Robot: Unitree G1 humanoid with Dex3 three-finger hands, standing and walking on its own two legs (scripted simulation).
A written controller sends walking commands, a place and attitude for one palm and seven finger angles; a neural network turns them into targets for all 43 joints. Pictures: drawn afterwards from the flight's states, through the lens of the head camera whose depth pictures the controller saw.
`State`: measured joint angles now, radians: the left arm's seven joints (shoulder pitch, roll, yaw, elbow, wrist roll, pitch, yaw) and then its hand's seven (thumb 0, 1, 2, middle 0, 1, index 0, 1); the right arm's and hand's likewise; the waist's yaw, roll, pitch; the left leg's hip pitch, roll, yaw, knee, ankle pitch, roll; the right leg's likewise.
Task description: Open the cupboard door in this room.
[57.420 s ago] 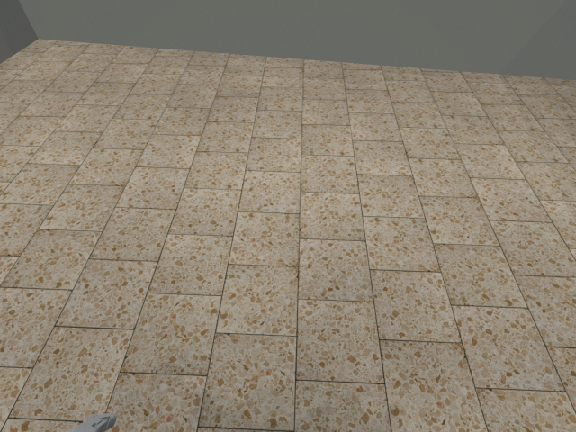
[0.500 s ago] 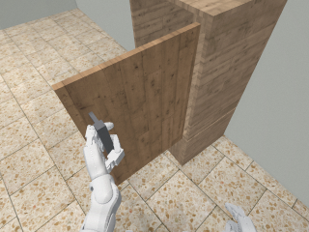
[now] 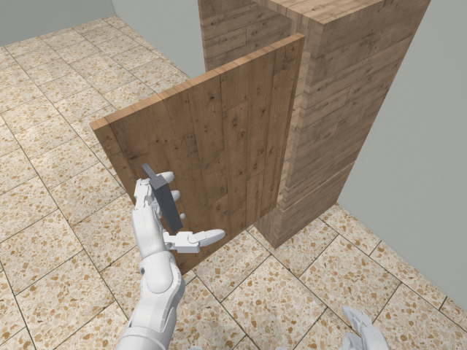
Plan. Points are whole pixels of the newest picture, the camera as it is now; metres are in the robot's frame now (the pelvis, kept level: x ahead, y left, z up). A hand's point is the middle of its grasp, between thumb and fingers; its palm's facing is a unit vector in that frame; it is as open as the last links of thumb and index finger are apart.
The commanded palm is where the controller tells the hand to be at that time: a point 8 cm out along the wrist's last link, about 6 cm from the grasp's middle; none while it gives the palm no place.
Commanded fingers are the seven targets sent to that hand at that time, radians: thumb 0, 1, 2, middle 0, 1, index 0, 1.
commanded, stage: open thumb and fingers to let go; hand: left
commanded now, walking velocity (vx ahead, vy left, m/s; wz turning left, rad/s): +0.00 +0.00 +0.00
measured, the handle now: (161, 198) +0.36 +0.15 +0.06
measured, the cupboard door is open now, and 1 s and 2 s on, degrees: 92 94 93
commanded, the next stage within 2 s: slide the hand sideways off the handle in 0.24 s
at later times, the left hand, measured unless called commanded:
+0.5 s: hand (178, 235) +0.30 +0.11 +0.05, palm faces -0.05 -0.99 -0.11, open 15.7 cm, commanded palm +0.28 +0.15 +0.05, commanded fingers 0.00 -0.50 0.30 -0.15 -0.30 -0.15 -0.30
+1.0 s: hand (163, 252) +0.27 +0.13 +0.05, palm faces -0.08 -1.00 -0.03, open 16.1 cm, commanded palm +0.24 +0.20 +0.05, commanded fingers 0.00 -0.50 0.30 -0.15 -0.30 -0.15 -0.30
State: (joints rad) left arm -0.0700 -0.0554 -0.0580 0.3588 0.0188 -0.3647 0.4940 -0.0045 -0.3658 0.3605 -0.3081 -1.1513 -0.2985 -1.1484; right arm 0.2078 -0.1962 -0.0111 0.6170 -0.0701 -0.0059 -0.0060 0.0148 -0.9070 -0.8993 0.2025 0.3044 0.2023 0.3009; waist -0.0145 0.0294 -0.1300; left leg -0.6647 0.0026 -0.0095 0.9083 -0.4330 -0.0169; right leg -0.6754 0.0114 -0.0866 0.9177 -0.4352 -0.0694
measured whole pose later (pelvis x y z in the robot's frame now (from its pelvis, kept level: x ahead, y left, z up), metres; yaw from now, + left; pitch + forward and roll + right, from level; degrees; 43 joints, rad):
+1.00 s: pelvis +0.00 +0.03 -0.01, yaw -1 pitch +10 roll -1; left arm 0.18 0.12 -0.10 0.06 -0.10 -0.32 -0.01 -0.02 -0.50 0.30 -0.20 -0.33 -0.19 -0.32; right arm 0.24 -0.21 0.03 0.50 -0.01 -0.05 -0.01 0.02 -0.91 -0.90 0.20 0.30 0.20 0.30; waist -0.01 0.04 -0.10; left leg -0.69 -0.01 0.02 0.99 -0.48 0.03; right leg -0.69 0.00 -0.06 0.97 -0.45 -0.03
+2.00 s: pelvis +0.01 +0.03 +0.00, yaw +0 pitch +8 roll -2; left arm 0.49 0.26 0.16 -0.23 -0.30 -0.22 -0.24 -0.02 -0.50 0.30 -0.15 -0.30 -0.15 -0.30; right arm 0.28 -0.23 0.04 0.47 0.03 -0.14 -0.07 0.02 -0.90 -0.90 0.20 0.30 0.20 0.30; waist 0.01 0.06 -0.12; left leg -0.62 0.00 -0.02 0.97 -0.49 0.02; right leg -0.60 0.02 -0.09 0.91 -0.46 -0.03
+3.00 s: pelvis +0.03 +0.03 +0.06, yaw -2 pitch -4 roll -1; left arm 0.46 0.34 0.33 -0.38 -0.06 -0.08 0.11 0.01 0.81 0.87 -0.20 -0.31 -0.21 -0.30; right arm 0.19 -0.23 0.03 0.64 -0.01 -0.09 -0.07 0.02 -0.90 -0.90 0.20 0.30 0.20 0.30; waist 0.07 0.07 0.02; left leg -0.06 -0.01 0.03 0.40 -0.27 0.03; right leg -0.06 0.02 -0.04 0.37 -0.23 -0.02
